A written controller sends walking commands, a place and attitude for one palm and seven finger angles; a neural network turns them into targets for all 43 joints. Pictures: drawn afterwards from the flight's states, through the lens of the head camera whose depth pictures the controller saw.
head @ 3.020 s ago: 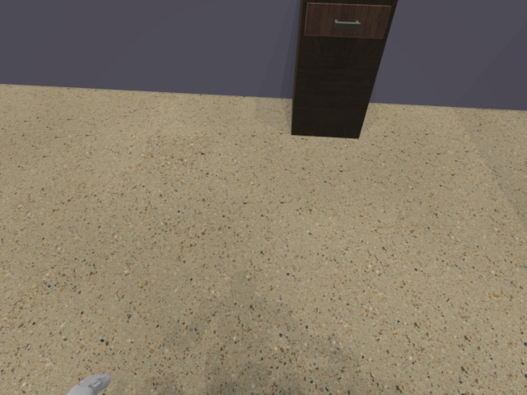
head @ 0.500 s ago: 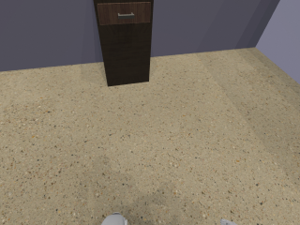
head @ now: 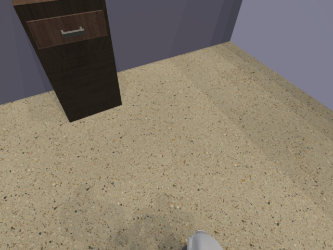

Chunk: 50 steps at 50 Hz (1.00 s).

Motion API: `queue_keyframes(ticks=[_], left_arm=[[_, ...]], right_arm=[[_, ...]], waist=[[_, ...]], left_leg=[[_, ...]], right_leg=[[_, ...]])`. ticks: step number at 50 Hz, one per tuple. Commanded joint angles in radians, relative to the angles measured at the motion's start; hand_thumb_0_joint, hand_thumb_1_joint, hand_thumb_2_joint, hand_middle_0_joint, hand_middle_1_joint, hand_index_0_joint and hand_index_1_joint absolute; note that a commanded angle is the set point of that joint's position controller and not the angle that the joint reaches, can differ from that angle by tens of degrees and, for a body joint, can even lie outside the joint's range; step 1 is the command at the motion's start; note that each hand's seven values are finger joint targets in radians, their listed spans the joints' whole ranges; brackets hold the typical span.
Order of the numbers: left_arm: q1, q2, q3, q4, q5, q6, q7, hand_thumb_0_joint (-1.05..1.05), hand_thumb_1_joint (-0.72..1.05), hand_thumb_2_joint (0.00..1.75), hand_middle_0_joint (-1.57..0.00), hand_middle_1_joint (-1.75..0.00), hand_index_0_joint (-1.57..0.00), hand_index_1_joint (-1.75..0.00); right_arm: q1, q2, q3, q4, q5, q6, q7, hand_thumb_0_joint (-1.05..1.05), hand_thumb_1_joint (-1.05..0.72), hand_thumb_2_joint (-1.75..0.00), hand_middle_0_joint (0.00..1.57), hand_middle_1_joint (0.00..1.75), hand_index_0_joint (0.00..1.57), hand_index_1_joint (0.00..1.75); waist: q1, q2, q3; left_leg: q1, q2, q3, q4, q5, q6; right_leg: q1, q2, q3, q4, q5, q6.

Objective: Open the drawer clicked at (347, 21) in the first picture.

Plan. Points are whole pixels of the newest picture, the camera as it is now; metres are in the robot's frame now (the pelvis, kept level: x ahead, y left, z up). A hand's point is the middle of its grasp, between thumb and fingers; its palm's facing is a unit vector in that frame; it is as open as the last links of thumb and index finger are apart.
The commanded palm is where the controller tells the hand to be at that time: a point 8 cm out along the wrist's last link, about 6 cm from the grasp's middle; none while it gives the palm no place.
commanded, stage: walk to a spot facing it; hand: left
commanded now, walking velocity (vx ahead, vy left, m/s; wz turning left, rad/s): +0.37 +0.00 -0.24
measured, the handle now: (72, 31) +1.17 +0.53 -0.08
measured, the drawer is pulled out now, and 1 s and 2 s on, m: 0.00 0.00 0.00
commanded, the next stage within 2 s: turn to face it in 1.00 s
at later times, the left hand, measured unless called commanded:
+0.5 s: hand (117, 226) +0.21 +0.14 -0.17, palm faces +0.03 -0.98 -0.20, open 7.3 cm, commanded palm none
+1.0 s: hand (125, 140) +0.51 +0.16 -0.16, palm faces -0.08 -0.98 -0.20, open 7.3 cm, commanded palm none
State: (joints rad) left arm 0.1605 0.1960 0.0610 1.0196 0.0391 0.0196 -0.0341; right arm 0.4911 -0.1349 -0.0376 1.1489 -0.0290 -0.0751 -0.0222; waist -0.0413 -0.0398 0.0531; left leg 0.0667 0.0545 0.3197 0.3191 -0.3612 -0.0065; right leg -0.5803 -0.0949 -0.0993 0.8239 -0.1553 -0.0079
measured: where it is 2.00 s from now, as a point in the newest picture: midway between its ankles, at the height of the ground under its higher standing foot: (179, 182)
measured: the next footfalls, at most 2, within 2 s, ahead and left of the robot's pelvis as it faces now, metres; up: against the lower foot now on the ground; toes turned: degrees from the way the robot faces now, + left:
right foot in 0.12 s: +0.21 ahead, -0.11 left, +0.00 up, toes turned -10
left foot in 0.66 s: +0.44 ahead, +0.10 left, +0.00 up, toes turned +8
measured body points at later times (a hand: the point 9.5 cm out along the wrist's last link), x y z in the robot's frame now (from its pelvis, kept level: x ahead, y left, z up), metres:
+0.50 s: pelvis +0.22 -0.04 +0.00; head +0.22 -0.05 +0.45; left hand +0.21 +0.19 -0.15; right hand +0.28 -0.29 -0.14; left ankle +0.33 +0.11 -0.68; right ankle +0.17 -0.11 -0.74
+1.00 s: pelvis +0.44 -0.02 +0.00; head +0.44 -0.03 +0.45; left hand +0.52 +0.21 -0.14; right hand +0.39 -0.25 -0.16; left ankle +0.40 +0.10 -0.74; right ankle +0.52 -0.18 -0.69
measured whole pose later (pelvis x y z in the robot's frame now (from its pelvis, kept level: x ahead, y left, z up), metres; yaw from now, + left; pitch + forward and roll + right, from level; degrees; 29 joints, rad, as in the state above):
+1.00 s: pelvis +0.44 -0.02 +0.00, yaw -9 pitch -2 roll +2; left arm 0.23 0.18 0.08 1.03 0.03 0.01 -0.02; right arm 0.34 -0.17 -0.06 1.10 -0.03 -0.06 -0.01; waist 0.01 -0.01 0.03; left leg -0.04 0.07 0.28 0.37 -0.28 -0.01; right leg -0.57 -0.14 -0.07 0.88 -0.19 0.01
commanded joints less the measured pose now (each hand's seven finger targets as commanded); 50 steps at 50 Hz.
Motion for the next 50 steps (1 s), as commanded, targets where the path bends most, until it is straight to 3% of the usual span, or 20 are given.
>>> queue_keyframes(ticks=[1, 3, 4, 5, 6, 7, 8, 11, 15, 22, 27, 29, 31, 32, 33, 34, 35, 37, 41, 50], left_arm=[[-0.101, 0.000, -0.004, -0.086, -0.011, -0.038, 0.001, 0.00, 0.90, 0.90, -0.20, -0.30, -0.20, -0.30], [0.018, 0.023, 0.004, -0.046, -0.008, -0.047, 0.007, 0.00, 0.90, 0.90, -0.20, -0.30, -0.20, -0.30], [0.142, 0.050, 0.013, -0.008, -0.005, -0.055, 0.012, 0.00, 0.90, 0.90, -0.20, -0.30, -0.20, -0.30], [0.285, 0.106, 0.034, 0.036, 0.002, -0.068, 0.019, 0.00, 0.90, 0.90, -0.20, -0.30, -0.20, -0.30], [0.387, 0.213, 0.061, 0.059, -0.001, -0.078, 0.031, 0.00, 0.90, 0.90, -0.20, -0.30, -0.20, -0.30], [0.401, 0.264, 0.064, 0.068, -0.029, -0.075, 0.037, 0.00, 0.90, 0.90, -0.20, -0.30, -0.20, -0.30], [0.310, 0.245, 0.065, 0.048, -0.034, -0.071, 0.040, 0.00, 0.90, 0.90, -0.20, -0.30, -0.20, -0.30], [0.131, 0.100, 0.014, 0.009, -0.030, -0.081, 0.044, 0.00, 0.90, 0.90, -0.20, -0.30, -0.20, -0.30], [0.134, 0.051, 0.006, 0.011, -0.016, -0.101, 0.048, 0.00, 0.90, 0.90, -0.20, -0.30, -0.20, -0.30], [0.244, 0.068, -0.001, 0.050, -0.020, -0.114, 0.044, 0.00, 0.90, 0.90, -0.20, -0.30, -0.20, -0.30], [0.306, 0.095, -0.001, 0.079, -0.017, -0.111, 0.051, 0.00, 0.90, 0.90, -0.20, -0.30, -0.20, -0.30], [0.311, 0.107, 0.002, 0.088, -0.015, -0.107, 0.053, 0.00, 0.90, 0.90, -0.20, -0.30, -0.20, -0.30], [0.283, 0.113, 0.004, 0.089, -0.021, -0.107, 0.052, 0.00, 0.90, 0.90, -0.20, -0.30, -0.20, -0.30], [0.281, 0.092, 0.002, 0.082, -0.028, -0.108, 0.048, 0.00, 0.90, 0.90, -0.20, -0.30, -0.20, -0.30], [0.321, 0.029, -0.007, 0.061, -0.040, -0.106, 0.037, 0.00, 0.90, 0.90, -0.20, -0.30, -0.20, -0.30], [0.251, 0.050, -0.011, 0.031, -0.032, -0.107, 0.038, 0.00, 0.90, 0.90, -0.20, -0.30, -0.20, -0.30], [0.209, 0.057, 0.001, 0.028, -0.025, -0.099, 0.039, 0.00, 0.90, 0.90, -0.20, -0.30, -0.20, -0.30], [0.162, 0.019, 0.005, 0.035, -0.015, -0.080, 0.026, 0.00, 0.90, 0.90, -0.20, -0.30, -0.20, -0.30], [0.230, -0.036, 0.007, 0.047, -0.008, -0.038, 0.019, 0.00, 0.90, 0.90, -0.20, -0.30, -0.20, -0.30], [0.020, -0.005, 0.020, -0.067, -0.011, -0.024, 0.002, 0.00, 0.90, 0.90, -0.20, -0.30, -0.20, -0.30]], right_arm=[[0.073, -0.137, -0.016, -0.012, -0.001, -0.012, -0.008, 0.00, -0.90, -0.90, 0.20, 0.30, 0.20, 0.30], [0.048, -0.162, -0.020, -0.013, 0.002, -0.007, -0.009, 0.00, -0.90, -0.90, 0.20, 0.30, 0.20, 0.30], [0.024, -0.169, -0.022, -0.017, 0.007, -0.005, -0.006, 0.00, -0.90, -0.90, 0.20, 0.30, 0.20, 0.30], [0.007, -0.157, -0.020, -0.027, 0.014, -0.006, 0.002, 0.00, -0.90, -0.90, 0.20, 0.30, 0.20, 0.30], [0.057, -0.091, -0.011, -0.052, 0.028, -0.010, 0.008, 0.00, -0.90, -0.90, 0.20, 0.30, 0.20, 0.30], [0.010, -0.088, -0.008, -0.079, 0.031, -0.007, 0.005, 0.00, -0.90, -0.90, 0.20, 0.30, 0.20, 0.30], [-0.023, -0.096, -0.019, -0.075, 0.031, -0.004, 0.006, 0.00, -0.90, -0.90, 0.20, 0.30, 0.20, 0.30], [-0.089, -0.046, -0.020, -0.070, 0.010, 0.026, 0.009, 0.00, -0.90, -0.90, 0.20, 0.30, 0.20, 0.30], [-0.011, -0.011, -0.022, -0.058, 0.000, 0.058, 0.019, 0.00, -0.90, -0.90, 0.20, 0.30, 0.20, 0.30], [-0.304, -0.056, -0.020, -0.173, 0.001, 0.042, 0.047, 0.00, -0.90, -0.90, 0.20, 0.30, 0.20, 0.30], [-0.421, -0.068, -0.013, -0.214, 0.005, 0.028, 0.057, 0.00, -0.90, -0.90, 0.20, 0.30, 0.20, 0.30], [-0.405, -0.083, -0.016, -0.212, 0.006, 0.022, 0.053, 0.00, -0.90, -0.90, 0.20, 0.30, 0.20, 0.30], [-0.224, -0.115, -0.026, -0.151, -0.001, 0.010, 0.037, 0.00, -0.90, -0.90, 0.20, 0.30, 0.20, 0.30], [-0.061, -0.181, -0.044, -0.106, -0.007, 0.003, 0.026, 0.00, -0.90, -0.90, 0.20, 0.30, 0.20, 0.30], [0.056, -0.302, -0.070, -0.080, -0.016, -0.002, 0.016, 0.00, -0.90, -0.90, 0.20, 0.30, 0.20, 0.30], [0.089, -0.318, -0.070, -0.074, 0.003, 0.010, 0.009, 0.00, -0.90, -0.90, 0.20, 0.30, 0.20, 0.30], [-0.003, -0.276, -0.062, -0.086, 0.004, 0.014, 0.012, 0.00, -0.90, -0.90, 0.20, 0.30, 0.20, 0.30], [-0.144, -0.171, -0.036, -0.124, 0.003, 0.004, 0.008, 0.00, -0.90, -0.90, 0.20, 0.30, 0.20, 0.30], [-0.181, -0.120, -0.025, -0.115, 0.006, -0.013, 0.001, 0.00, -0.90, -0.90, 0.20, 0.30, 0.20, 0.30], [-0.133, -0.167, -0.046, -0.102, 0.000, -0.002, 0.008, 0.00, -0.90, -0.90, 0.20, 0.30, 0.20, 0.30]], waist=[[0.001, 0.179, 0.089], [0.057, 0.182, 0.020], [0.120, 0.143, -0.045], [0.186, 0.073, -0.131], [0.197, -0.166, -0.276], [0.176, -0.181, -0.295], [0.148, -0.088, -0.216], [0.051, 0.047, 0.024], [-0.011, -0.030, 0.022], [0.062, -0.060, 0.071], [0.090, -0.035, 0.069], [0.075, -0.008, 0.046], [-0.015, 0.025, -0.046], [-0.078, 0.103, -0.151], [-0.091, 0.344, -0.259], [-0.103, 0.328, -0.252], [-0.069, 0.205, -0.146], [-0.016, 0.138, 0.031], [0.060, 0.135, 0.036], [0.032, 0.155, 0.095]], left_leg=[[-0.008, 0.293, -0.096, -0.037, 0.747, 0.107], [-0.009, 0.289, -0.070, 0.118, 0.954, 0.093], [-0.059, 0.261, -0.047, 0.274, 0.957, 0.068], [-0.224, 0.222, -0.029, 0.504, 0.777, 0.034], [-0.518, 0.079, -0.033, 0.834, 0.092, -0.010], [-0.654, 0.004, -0.176, 1.051, -0.220, -0.010], [-0.670, 0.063, -0.255, 1.101, -0.136, 0.010], [-0.596, 0.142, -0.297, 0.995, 0.048, 0.004], [-0.565, 0.135, -0.271, 0.856, 0.128, -0.020], [-0.708, 0.125, -0.243, 0.543, 0.210, -0.038], [-0.650, 0.084, -0.201, 0.374, 0.182, -0.009], [-0.562, 0.064, -0.183, 0.312, 0.133, 0.010], [-0.279, 0.001, -0.137, 0.198, 0.182, 0.031], [-0.009, 0.085, -0.240, 0.159, 0.243, 0.068], [0.224, 0.367, -0.604, 0.096, 0.304, 0.173], [0.210, 0.443, -0.713, -0.003, 0.295, 0.221], [0.044, 0.436, -0.650, -0.056, 0.086, 0.225], [-0.194, 0.369, -0.536, -0.134, -0.022, 0.156], [-0.317, 0.290, -0.301, -0.161, 0.094, 0.122], [-0.213, 0.297, -0.143, -0.126, 0.213, 0.122]], right_leg=[[0.019, 0.039, -0.051, -0.151, -0.057, -0.045], [0.190, 0.090, -0.082, -0.192, -0.092, -0.077], [0.359, 0.115, -0.095, -0.249, -0.047, -0.088], [0.605, 0.048, -0.010, -0.282, 0.007, -0.115], [0.874, -0.234, 0.412, -0.358, 0.043, -0.222], [0.887, -0.343, 0.650, -0.494, 0.129, -0.288], [0.776, -0.335, 0.564, -0.531, 0.000, -0.284], [0.322, -0.230, 0.325, -0.616, -0.065, -0.168], [0.235, -0.145, 0.159, -0.654, -0.051, -0.142], [0.424, -0.152, 0.151, -0.656, 0.052, -0.160], [0.546, -0.176, 0.141, -0.600, 0.236, -0.145], [0.567, -0.186, 0.142, -0.537, 0.329, -0.144], [0.511, -0.123, 0.062, -0.295, 0.520, -0.105], [0.365, -0.064, 0.018, -0.074, 0.407, -0.061], [0.095, 0.078, -0.050, 0.250, -0.142, -0.013], [-0.001, 0.088, 0.046, 0.428, -0.406, -0.023], [-0.027, 0.036, 0.073, 0.476, -0.388, -0.034], [-0.041, -0.028, 0.097, 0.465, -0.227, -0.021], [0.034, -0.051, 0.080, 0.353, -0.115, 0.003], [0.040, -0.041, 0.002, -0.081, -0.023, 0.020]])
